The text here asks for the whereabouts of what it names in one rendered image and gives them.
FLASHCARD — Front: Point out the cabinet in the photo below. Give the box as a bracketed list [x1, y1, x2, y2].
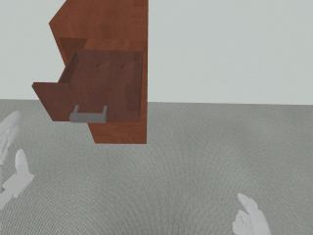
[49, 0, 149, 144]

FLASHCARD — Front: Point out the drawer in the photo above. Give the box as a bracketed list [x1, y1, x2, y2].
[31, 49, 143, 122]

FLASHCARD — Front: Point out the robot left hand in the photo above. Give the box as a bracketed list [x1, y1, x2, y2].
[0, 111, 34, 211]

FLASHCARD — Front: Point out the handle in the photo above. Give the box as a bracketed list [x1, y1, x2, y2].
[69, 105, 108, 123]

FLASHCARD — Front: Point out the robot right hand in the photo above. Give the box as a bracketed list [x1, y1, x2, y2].
[232, 193, 272, 235]

